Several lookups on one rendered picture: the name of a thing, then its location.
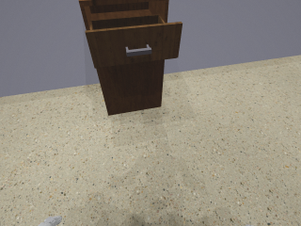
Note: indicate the drawer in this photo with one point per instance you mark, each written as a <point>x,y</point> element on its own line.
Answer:
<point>107,40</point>

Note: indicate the handle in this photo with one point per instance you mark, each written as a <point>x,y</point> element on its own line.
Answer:
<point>138,52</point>

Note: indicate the robot left hand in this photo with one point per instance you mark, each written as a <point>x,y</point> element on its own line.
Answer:
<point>51,221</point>

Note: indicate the cabinet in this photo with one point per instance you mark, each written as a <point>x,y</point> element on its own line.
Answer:
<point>130,87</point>

